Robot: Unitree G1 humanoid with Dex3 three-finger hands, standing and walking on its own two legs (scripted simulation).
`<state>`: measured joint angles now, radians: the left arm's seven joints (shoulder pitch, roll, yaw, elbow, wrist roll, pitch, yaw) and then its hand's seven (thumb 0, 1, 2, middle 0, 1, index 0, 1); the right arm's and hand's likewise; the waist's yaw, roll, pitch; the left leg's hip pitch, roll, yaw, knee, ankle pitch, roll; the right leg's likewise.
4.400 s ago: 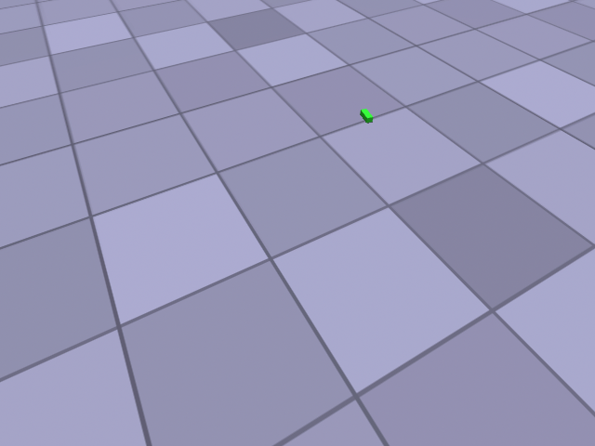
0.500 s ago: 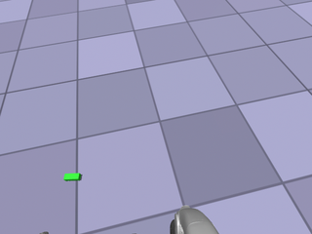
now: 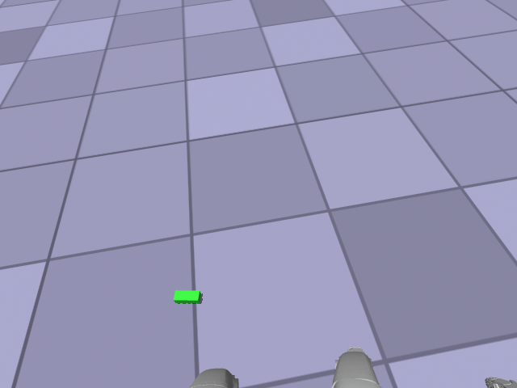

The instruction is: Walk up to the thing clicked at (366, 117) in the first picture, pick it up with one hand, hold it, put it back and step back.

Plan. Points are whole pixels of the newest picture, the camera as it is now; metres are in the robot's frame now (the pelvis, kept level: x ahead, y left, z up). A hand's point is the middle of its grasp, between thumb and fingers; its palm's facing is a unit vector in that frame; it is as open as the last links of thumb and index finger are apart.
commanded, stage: walk up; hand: left
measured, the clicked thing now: (187, 296) +0.51 +0.35 -0.69
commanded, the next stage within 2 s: none
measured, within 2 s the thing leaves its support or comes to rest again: neither
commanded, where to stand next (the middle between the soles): +0.11 +0.09 m, yaw -2 degrees
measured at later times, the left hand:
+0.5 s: hand (49, 377) +0.15 +0.37 -0.09, palm faces -0.07 -0.91 -0.41, open 7.4 cm
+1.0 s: hand out of the picture +0.12 +0.37 -0.11, palm faces -0.10 -0.93 -0.36, open 7.4 cm
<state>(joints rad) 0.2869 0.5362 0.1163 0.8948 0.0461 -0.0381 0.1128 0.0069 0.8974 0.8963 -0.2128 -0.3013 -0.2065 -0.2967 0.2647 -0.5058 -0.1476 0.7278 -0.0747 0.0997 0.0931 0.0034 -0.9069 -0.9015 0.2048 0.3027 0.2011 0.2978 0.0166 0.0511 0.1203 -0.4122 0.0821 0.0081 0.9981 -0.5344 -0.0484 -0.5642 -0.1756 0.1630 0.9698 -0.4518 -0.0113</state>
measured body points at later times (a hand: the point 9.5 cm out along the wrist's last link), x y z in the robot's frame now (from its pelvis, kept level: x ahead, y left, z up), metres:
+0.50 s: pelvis +0.04 +0.12 +0.05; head +0.08 +0.10 +0.49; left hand +0.16 +0.42 -0.06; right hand +0.09 -0.19 -0.08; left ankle +0.05 +0.24 -0.64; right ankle +0.06 +0.01 -0.67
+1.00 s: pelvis +0.03 +0.11 +0.04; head +0.06 +0.11 +0.49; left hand +0.12 +0.42 -0.09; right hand +0.05 -0.23 -0.07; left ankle +0.07 +0.27 -0.66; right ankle +0.02 -0.03 -0.67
